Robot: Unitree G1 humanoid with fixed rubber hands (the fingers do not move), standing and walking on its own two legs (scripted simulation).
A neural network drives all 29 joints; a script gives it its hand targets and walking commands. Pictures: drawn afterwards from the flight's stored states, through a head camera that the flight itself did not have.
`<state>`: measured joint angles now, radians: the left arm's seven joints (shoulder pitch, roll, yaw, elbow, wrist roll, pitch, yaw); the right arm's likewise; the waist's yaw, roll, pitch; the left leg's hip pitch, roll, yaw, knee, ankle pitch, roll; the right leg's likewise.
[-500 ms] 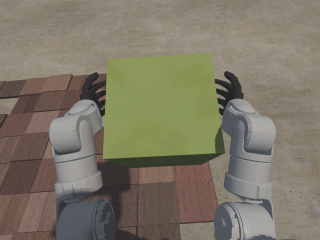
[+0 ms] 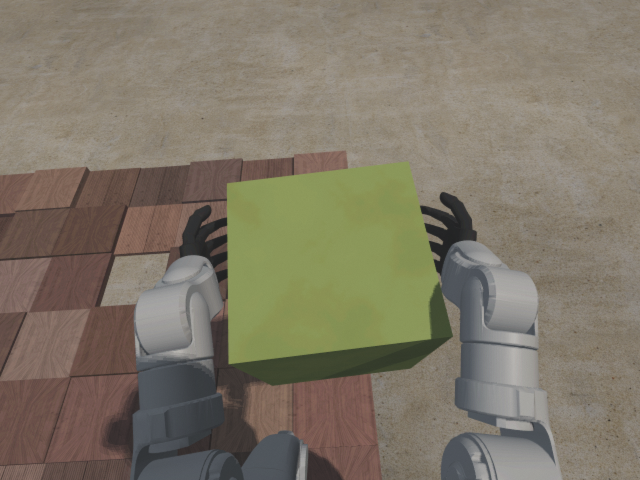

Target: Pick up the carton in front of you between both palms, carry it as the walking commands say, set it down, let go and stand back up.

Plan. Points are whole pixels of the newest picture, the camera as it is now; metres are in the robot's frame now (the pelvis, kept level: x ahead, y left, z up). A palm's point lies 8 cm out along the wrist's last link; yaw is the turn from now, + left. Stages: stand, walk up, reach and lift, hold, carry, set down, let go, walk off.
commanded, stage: carry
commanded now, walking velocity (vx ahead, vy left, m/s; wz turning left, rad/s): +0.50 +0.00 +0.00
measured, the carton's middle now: (331, 288) +0.34 +0.03 +0.00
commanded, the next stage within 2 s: none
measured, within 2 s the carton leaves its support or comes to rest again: neither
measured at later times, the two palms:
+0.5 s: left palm (312, 47) +0.68 +0.06 +0.14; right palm (521, 67) +0.63 -0.24 +0.13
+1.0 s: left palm (329, 2) +0.96 +0.05 +0.08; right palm (476, 5) +0.97 -0.25 +0.06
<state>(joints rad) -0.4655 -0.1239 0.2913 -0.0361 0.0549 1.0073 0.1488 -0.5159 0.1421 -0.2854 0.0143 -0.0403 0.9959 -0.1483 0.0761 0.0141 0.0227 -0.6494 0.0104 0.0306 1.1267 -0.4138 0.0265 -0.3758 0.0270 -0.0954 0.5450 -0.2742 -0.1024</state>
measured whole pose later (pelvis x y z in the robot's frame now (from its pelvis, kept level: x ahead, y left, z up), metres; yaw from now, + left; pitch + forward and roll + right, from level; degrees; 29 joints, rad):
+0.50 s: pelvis +0.32 -0.04 -0.01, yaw -3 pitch +5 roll +1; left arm -0.56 -0.09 0.30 -0.07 0.04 1.10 0.18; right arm -0.56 0.07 -0.22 -0.05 0.04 1.11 -0.22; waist -0.11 0.02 -0.10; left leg -0.26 -0.01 0.10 0.54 -0.35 0.05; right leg -0.53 -0.01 -0.02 0.72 -0.33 -0.02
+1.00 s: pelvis +0.62 -0.11 -0.04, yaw -2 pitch +7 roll +2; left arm -0.55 -0.11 0.26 0.05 0.02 1.04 0.18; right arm -0.50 0.14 -0.31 -0.04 -0.10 1.06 -0.16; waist 0.11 0.02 -0.09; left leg -0.82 0.05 0.07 1.04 -0.29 0.05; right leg -0.14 0.04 -0.04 0.41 -0.39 -0.09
